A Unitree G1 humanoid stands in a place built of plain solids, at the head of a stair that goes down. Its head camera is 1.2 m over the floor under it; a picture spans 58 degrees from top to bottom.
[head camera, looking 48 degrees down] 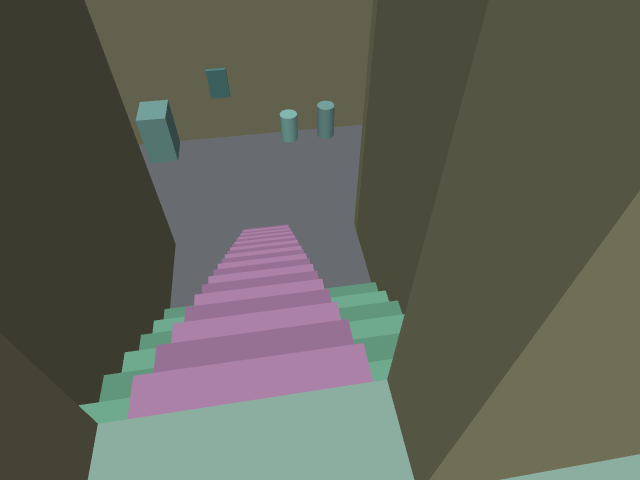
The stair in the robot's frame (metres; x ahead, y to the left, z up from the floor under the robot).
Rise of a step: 0.20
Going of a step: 0.23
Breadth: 0.80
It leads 9 degrees to the left of straight ahead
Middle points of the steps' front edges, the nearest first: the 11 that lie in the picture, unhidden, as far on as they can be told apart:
0.48 0.20 0.00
0.70 0.24 -0.20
0.93 0.27 -0.40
1.15 0.31 -0.61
1.38 0.34 -0.81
1.60 0.38 -1.02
1.83 0.42 -1.22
2.05 0.45 -1.42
2.28 0.49 -1.63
2.50 0.52 -1.83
2.73 0.56 -2.03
